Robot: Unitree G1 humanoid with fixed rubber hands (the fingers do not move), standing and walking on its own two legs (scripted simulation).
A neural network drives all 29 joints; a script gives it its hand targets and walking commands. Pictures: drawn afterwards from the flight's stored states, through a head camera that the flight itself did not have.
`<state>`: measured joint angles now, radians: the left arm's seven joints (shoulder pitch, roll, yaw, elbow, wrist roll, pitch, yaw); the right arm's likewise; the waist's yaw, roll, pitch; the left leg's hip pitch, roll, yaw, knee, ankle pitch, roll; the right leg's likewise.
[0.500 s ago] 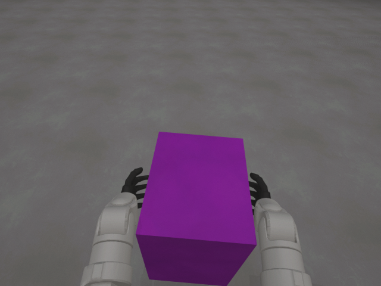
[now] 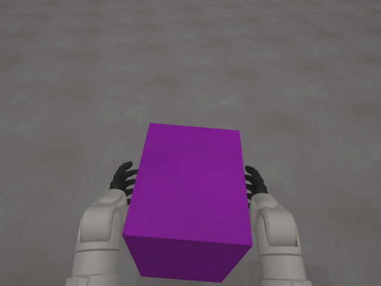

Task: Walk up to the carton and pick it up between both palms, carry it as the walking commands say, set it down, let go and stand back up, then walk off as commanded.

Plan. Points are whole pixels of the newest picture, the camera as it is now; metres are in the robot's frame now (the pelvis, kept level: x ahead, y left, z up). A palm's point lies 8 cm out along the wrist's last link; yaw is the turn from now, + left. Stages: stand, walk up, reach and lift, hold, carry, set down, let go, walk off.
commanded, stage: carry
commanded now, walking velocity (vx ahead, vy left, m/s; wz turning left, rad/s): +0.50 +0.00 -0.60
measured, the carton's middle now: (187, 207) +0.30 +0.03 +0.00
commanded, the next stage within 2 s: none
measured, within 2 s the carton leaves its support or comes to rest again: neither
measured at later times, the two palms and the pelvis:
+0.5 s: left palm (187, 119) +0.52 +0.05 +0.08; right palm (296, 146) +0.43 -0.22 +0.09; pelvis +0.22 -0.01 +0.00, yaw -20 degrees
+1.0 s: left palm (244, 88) +0.76 -0.14 +0.05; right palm (331, 113) +0.63 -0.40 +0.05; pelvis +0.45 -0.14 +0.00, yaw -29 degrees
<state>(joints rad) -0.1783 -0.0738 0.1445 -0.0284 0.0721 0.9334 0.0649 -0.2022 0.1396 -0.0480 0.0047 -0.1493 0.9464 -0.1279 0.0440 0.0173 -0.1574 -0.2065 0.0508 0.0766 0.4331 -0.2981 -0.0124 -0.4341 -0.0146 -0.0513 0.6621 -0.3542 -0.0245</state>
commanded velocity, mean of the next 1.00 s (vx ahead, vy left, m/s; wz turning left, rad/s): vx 0.33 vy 0.00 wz -0.40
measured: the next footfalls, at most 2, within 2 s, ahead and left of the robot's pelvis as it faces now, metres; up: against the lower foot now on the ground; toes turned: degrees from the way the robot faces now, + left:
left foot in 0.34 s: +0.26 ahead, +0.09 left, +0.00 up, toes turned -4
right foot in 0.78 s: +0.48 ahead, -0.23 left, +0.00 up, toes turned -35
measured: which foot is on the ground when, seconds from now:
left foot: down 0.00-0.08, up 0.10-0.32, down 0.34-0.78, up 0.80-1.00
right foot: down 0.00-0.34, up 0.36-0.76, down 0.78-1.00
